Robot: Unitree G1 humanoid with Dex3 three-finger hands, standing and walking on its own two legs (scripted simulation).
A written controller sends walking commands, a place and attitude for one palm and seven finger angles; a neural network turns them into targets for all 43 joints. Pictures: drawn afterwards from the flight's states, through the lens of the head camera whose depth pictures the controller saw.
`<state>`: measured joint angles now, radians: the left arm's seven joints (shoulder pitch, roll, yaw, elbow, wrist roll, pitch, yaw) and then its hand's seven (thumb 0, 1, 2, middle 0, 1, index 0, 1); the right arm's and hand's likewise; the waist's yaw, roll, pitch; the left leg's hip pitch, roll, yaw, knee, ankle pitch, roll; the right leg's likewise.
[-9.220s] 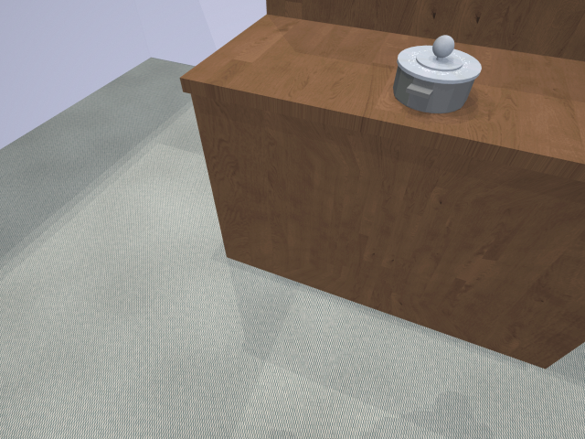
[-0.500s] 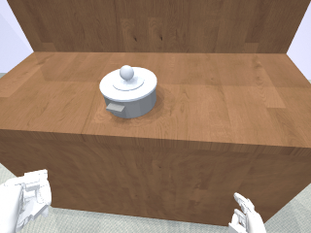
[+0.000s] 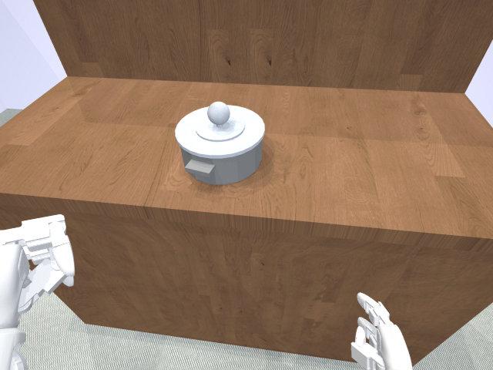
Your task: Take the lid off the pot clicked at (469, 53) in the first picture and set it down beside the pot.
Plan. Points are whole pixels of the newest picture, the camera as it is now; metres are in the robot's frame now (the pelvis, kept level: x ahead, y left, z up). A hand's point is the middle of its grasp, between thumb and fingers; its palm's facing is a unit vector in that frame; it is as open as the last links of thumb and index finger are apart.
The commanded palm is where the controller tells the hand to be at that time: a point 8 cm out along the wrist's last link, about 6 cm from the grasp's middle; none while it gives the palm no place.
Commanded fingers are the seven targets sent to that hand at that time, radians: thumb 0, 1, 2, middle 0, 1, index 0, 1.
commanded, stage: raise the hand higher, near the body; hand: left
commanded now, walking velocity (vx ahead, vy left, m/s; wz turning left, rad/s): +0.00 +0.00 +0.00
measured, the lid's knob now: (218, 113) +0.54 +0.14 +0.17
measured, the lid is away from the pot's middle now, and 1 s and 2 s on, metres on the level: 0.00 0.00 0.00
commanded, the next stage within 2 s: reach forward and open the fingers in 0.04 s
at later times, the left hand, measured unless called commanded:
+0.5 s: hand (44, 241) +0.19 +0.27 +0.19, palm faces +0.10 +0.02 -0.99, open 3.0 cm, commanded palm +0.17 +0.27 +0.25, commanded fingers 0.00 0.29 1.30 -1.15 -0.83 -1.15 -0.83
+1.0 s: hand (69, 199) +0.23 +0.25 +0.22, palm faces -0.06 +0.05 -1.00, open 8.5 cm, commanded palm +0.20 +0.25 +0.29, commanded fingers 0.00 -0.39 1.71 -0.88 -0.08 -0.88 -0.08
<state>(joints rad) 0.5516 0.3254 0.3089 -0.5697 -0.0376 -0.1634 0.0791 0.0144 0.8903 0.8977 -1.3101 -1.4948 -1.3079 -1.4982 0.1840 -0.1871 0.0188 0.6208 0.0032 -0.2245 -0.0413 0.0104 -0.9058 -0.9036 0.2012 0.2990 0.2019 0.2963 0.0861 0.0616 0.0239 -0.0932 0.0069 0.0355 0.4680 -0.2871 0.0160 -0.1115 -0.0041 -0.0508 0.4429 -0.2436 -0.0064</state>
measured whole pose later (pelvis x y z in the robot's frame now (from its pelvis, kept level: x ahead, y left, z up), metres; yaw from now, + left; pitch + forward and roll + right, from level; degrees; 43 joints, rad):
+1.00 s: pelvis -0.05 -0.01 +0.00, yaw +1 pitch -3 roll +1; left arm -0.18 0.79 0.13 -0.21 0.67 0.07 -0.48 0.00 -0.22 1.62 -0.97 -0.28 -0.97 -0.28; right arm 0.14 -0.31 0.03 0.56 0.06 -0.02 -0.02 0.01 -0.91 -0.90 0.20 0.30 0.20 0.30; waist 0.07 0.14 0.01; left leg -0.22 -0.02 0.02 0.45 -0.19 0.02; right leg -0.25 -0.03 -0.07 0.47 -0.18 -0.01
